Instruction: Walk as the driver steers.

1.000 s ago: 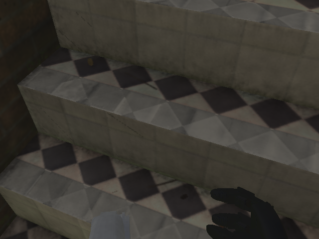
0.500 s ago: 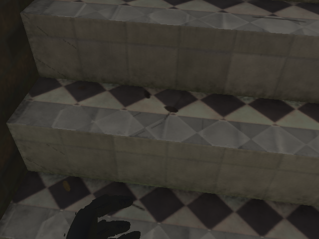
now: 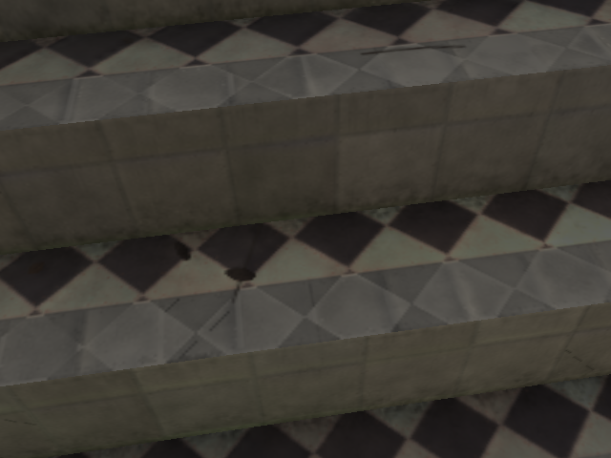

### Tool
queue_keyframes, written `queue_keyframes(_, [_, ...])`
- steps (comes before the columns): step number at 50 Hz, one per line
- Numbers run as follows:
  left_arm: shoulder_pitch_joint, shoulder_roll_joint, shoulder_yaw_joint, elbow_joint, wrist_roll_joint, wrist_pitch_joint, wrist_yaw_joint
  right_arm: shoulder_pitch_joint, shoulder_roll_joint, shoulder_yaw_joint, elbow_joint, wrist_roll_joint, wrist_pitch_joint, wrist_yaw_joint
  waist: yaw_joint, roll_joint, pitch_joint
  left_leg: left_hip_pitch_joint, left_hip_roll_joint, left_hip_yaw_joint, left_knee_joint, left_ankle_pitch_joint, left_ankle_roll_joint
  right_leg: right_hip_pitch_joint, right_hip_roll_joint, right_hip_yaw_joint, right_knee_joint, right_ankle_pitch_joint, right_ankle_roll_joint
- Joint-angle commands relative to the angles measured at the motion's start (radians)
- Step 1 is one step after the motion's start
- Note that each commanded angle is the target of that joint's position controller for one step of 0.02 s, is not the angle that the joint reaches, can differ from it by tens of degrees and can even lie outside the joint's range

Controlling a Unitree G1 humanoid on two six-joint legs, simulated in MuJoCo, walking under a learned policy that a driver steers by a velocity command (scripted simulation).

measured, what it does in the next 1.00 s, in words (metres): climbs: left foot, then right foot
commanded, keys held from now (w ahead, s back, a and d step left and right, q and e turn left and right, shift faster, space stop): w+e+shift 0.12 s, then w+shift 0.34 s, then w+q+shift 0.54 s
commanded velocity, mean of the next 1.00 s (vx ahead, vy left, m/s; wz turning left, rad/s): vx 1.00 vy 0.00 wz -0.02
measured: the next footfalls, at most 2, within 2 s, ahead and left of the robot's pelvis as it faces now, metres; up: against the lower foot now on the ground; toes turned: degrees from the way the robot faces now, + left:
left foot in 0.34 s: +0.07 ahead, +0.19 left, +0.00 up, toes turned -13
right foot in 0.72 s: +0.13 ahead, -0.16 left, +0.00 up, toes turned -16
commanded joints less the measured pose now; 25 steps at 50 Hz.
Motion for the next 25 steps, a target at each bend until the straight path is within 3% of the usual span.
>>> queue_keyframes(1, [0.064,0.006,0.001,0.017,0.021,-0.054,0.043,-0.402,-0.006,0.000,-0.383,-0.021,-0.112,0.037,-0.057,-0.461,-0.004,-0.345,-0.256,-0.231,0.594,-0.231,-0.049,0.220,-0.172,1.056,-1.141,-0.206,-0.330])
queue_keyframes(2, [0.103,0.027,0.013,0.038,-0.003,-0.086,0.059,-0.391,0.027,0.012,-0.414,-0.039,-0.117,0.033,-0.067,-0.467,0.069,-0.443,-0.252,-0.256,0.645,-0.322,-0.073,0.266,-0.169,1.027,-1.075,0.011,-0.341])
queue_keyframes(3, [0.124,0.010,0.019,0.052,-0.033,-0.101,0.071,-0.361,0.020,0.014,-0.413,-0.061,-0.117,0.039,-0.058,-0.433,0.018,-0.506,-0.241,-0.282,0.714,-0.373,-0.089,0.378,-0.166,0.986,-0.966,0.224,-0.337])
queue_keyframes(4, [0.157,0.012,0.030,0.054,-0.072,-0.115,0.093,-0.362,0.009,0.006,-0.430,-0.054,-0.119,0.048,-0.038,-0.390,0.020,-0.590,-0.256,-0.298,0.819,-0.532,-0.124,0.458,-0.179,0.961,-0.899,0.357,-0.325])
queue_keyframes(5, [0.211,0.013,0.033,0.054,-0.088,-0.121,0.112,-0.363,0.012,0.007,-0.443,-0.051,-0.118,0.059,-0.027,-0.308,-0.020,-0.633,-0.262,-0.304,0.890,-0.611,-0.140,0.527,-0.186,0.941,-0.875,0.439,-0.307])
queue_keyframes(6, [0.257,0.027,0.034,0.052,-0.104,-0.129,0.118,-0.350,0.050,0.023,-0.471,-0.046,-0.110,0.064,-0.033,-0.231,-0.084,-0.641,-0.251,-0.329,0.947,-0.665,-0.138,0.556,-0.214,0.936,-0.900,0.451,-0.288])
queue_keyframes(7, [0.206,0.043,0.037,0.029,-0.116,-0.133,0.120,-0.304,0.072,0.030,-0.476,-0.038,-0.103,0.060,-0.080,-0.159,-0.071,-0.646,-0.231,-0.298,0.928,-0.708,-0.120,0.515,-0.241,0.883,-0.916,0.499,-0.251])
queue_keyframes(8, [0.112,0.041,0.027,-0.009,-0.126,-0.129,0.121,-0.239,0.117,0.054,-0.473,-0.037,-0.094,0.057,-0.145,-0.054,-0.087,-0.544,-0.166,-0.293,0.713,-0.712,-0.069,0.365,-0.242,0.793,-0.912,0.513,-0.209])
queue_keyframes(9, [-0.092,0.037,0.014,-0.075,-0.133,-0.101,0.118,-0.103,0.128,0.066,-0.437,-0.019,-0.088,0.051,-0.277,0.007,-0.025,-0.317,-0.085,-0.216,0.076,-0.743,-0.028,0.136,-0.171,0.548,-0.931,0.548,-0.139])
queue_keyframes(10, [-0.173,0.022,0.026,-0.086,-0.137,-0.052,0.146,-0.093,0.140,0.050,-0.399,-0.017,-0.090,0.050,-0.338,0.081,0.009,-0.002,-0.041,-0.080,-0.348,-0.390,-0.027,-0.115,-0.074,0.317,-0.838,0.662,-0.072])
queue_keyframes(11, [-0.191,0.039,0.028,-0.085,-0.118,-0.047,0.155,-0.075,0.157,0.031,-0.348,-0.024,-0.068,0.059,-0.366,0.096,-0.051,0.205,-0.055,0.051,-0.310,0.070,-0.062,-0.188,-0.040,0.241,-0.633,0.774,-0.052])
queue_keyframes(12, [-0.224,-0.032,-0.004,-0.110,-0.076,-0.055,0.148,0.025,0.149,0.017,-0.283,-0.017,-0.057,0.071,-0.374,0.068,-0.079,0.202,-0.009,0.018,-0.362,0.209,-0.042,-0.187,-0.023,0.230,-0.400,0.627,-0.057])
queue_keyframes(13, [0.053,-0.015,0.018,-0.083,-0.127,-0.053,0.112,-0.241,0.091,0.018,-0.335,-0.079,-0.111,0.068,-0.122,0.249,-0.196,0.087,0.052,-0.369,-0.392,0.084,0.056,-0.126,-0.011,0.319,-0.084,0.481,-0.003])
queue_keyframes(14, [0.184,0.018,0.034,-0.061,-0.116,-0.040,0.094,-0.296,0.050,0.004,-0.368,-0.032,-0.140,0.055,-0.067,0.261,-0.234,0.024,0.254,-0.576,-0.472,-0.002,0.157,-0.099,-0.052,0.309,0.244,0.404,0.066])
queue_keyframes(15, [0.260,0.023,0.025,-0.033,-0.095,-0.008,0.080,-0.226,0.125,0.025,-0.339,0.016,-0.106,0.034,-0.064,0.116,-0.142,0.038,0.199,-0.390,-0.472,-0.192,0.128,-0.184,-0.098,0.312,0.287,0.418,0.091])
queue_keyframes(16, [0.217,-0.058,0.003,-0.019,-0.087,-0.007,0.077,-0.124,0.175,0.035,-0.299,0.007,-0.068,0.028,-0.113,0.015,-0.053,0.072,0.116,-0.212,-0.456,-0.130,0.060,-0.303,-0.070,0.352,0.289,0.414,0.092])
queue_keyframes(17, [0.117,-0.122,-0.022,-0.021,-0.081,-0.032,0.063,-0.002,0.164,0.022,-0.240,-0.005,-0.053,0.030,-0.165,-0.063,0.010,0.137,0.082,-0.140,-0.505,0.084,0.030,-0.403,-0.028,0.290,0.384,0.375,0.080])
queue_keyframes(18, [0.060,-0.143,-0.037,-0.042,-0.086,-0.063,0.046,0.073,0.114,0.000,-0.186,0.002,-0.054,0.028,-0.166,-0.111,0.013,0.221,0.099,-0.110,-0.523,0.174,0.022,-0.505,-0.067,0.230,0.415,0.282,0.080])
queue_keyframes(20, [0.093,-0.103,-0.034,-0.052,-0.093,-0.076,0.011,0.088,0.054,-0.032,-0.157,0.031,-0.059,0.012,-0.107,-0.085,-0.107,0.291,0.154,-0.147,-0.587,0.059,0.081,-0.520,-0.187,0.222,0.455,0.248,0.145])
queue_keyframes(21, [0.107,-0.099,-0.042,-0.103,-0.117,-0.057,0.017,-0.022,-0.009,-0.055,-0.189,0.048,-0.058,-0.002,-0.033,0.004,-0.153,0.192,0.229,-0.264,-0.701,-0.220,0.105,-0.422,-0.308,0.265,0.336,0.335,0.173])
queue_keyframes(22, [0.039,-0.087,-0.047,-0.127,-0.113,-0.034,0.033,-0.075,-0.022,-0.058,-0.220,0.037,-0.057,-0.012,-0.059,-0.037,-0.153,0.088,0.252,-0.337,-0.790,-0.432,0.128,-0.349,-0.352,0.230,0.242,0.427,0.186])
queue_keyframes(23, [-0.074,-0.061,-0.046,-0.145,-0.102,-0.018,0.051,-0.089,-0.013,-0.053,-0.219,0.023,-0.061,-0.009,-0.116,-0.094,-0.080,0.002,0.255,-0.335,-0.866,-0.456,0.145,-0.327,-0.348,0.186,0.213,0.470,0.181])
queue_keyframes(24, [-0.121,-0.057,-0.049,-0.164,-0.099,-0.006,0.064,-0.077,-0.020,-0.053,-0.212,0.027,-0.067,-0.006,-0.133,-0.150,-0.029,-0.046,0.258,-0.356,-0.908,-0.493,0.151,-0.289,-0.363,0.173,0.116,0.478,0.173])
queue_keyframes(25, [-0.160,-0.064,-0.057,-0.182,-0.084,-0.004,0.069,-0.049,-0.032,-0.056,-0.195,0.033,-0.071,-0.005,-0.147,-0.181,0.013,-0.070,0.251,-0.355,-0.955,-0.475,0.158,-0.241,-0.381,0.128,-0.004,0.481,0.157])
